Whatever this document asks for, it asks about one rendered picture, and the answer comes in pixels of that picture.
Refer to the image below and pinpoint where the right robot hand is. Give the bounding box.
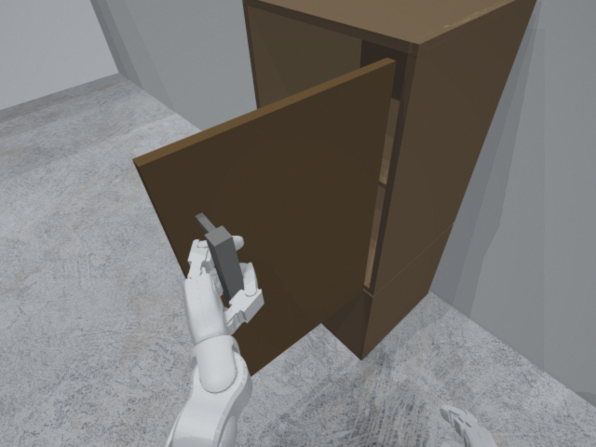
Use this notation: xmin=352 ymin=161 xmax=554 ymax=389
xmin=440 ymin=404 xmax=498 ymax=447

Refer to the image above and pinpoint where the robot left forearm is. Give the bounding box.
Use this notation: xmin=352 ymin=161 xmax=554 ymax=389
xmin=164 ymin=335 xmax=252 ymax=447

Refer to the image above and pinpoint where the handle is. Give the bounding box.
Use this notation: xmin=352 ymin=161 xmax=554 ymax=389
xmin=195 ymin=212 xmax=244 ymax=307

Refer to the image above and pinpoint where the cupboard door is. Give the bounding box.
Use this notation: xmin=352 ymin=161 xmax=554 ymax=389
xmin=132 ymin=58 xmax=397 ymax=377

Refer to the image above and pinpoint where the left robot hand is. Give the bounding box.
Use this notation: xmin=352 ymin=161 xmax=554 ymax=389
xmin=182 ymin=236 xmax=264 ymax=346

